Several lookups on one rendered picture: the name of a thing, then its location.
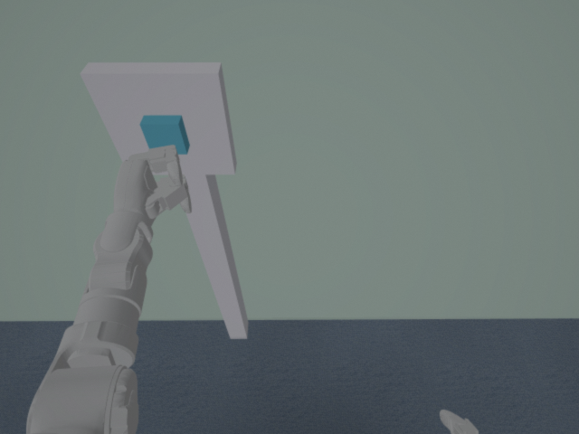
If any left robot hand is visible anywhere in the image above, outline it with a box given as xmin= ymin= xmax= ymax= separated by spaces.
xmin=114 ymin=145 xmax=192 ymax=226

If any left robot upper arm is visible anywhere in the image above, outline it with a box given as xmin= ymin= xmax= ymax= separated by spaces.
xmin=30 ymin=365 xmax=139 ymax=434

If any left robot forearm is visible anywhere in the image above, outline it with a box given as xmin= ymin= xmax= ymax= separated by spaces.
xmin=26 ymin=211 xmax=153 ymax=434

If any button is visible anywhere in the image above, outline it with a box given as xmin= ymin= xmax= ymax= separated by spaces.
xmin=139 ymin=115 xmax=190 ymax=155

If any right robot hand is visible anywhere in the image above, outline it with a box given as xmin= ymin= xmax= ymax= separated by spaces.
xmin=440 ymin=410 xmax=479 ymax=434

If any panel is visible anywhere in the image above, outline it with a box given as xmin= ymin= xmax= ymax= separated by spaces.
xmin=80 ymin=62 xmax=249 ymax=339

